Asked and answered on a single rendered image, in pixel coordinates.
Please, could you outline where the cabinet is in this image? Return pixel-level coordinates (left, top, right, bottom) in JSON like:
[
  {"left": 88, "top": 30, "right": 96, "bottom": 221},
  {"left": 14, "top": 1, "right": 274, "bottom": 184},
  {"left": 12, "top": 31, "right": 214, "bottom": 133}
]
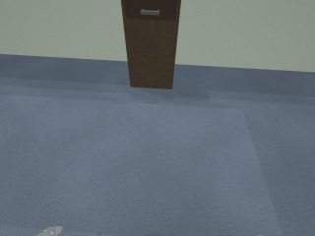
[{"left": 121, "top": 0, "right": 181, "bottom": 89}]

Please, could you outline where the handle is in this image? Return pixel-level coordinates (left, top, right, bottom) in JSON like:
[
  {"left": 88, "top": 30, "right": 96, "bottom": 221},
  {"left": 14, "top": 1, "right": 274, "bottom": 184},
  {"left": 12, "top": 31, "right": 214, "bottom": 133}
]
[{"left": 141, "top": 9, "right": 159, "bottom": 16}]

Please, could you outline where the drawer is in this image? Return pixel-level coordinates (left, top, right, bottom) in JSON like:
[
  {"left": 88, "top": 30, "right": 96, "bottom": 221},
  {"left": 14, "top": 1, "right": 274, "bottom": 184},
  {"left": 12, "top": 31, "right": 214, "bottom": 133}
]
[{"left": 124, "top": 0, "right": 178, "bottom": 22}]

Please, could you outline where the left robot hand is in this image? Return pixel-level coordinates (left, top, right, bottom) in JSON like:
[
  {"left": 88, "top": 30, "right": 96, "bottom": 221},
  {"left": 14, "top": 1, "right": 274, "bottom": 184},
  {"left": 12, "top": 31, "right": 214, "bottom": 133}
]
[{"left": 37, "top": 225, "right": 63, "bottom": 236}]

